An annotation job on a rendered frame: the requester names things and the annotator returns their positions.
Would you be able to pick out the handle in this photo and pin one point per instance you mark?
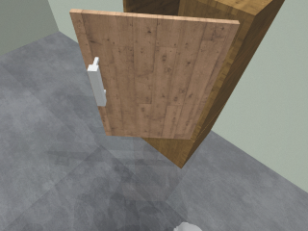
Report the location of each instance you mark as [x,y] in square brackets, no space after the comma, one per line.
[96,83]

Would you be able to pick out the cupboard door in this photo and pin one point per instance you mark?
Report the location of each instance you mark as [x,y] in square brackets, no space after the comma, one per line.
[157,70]

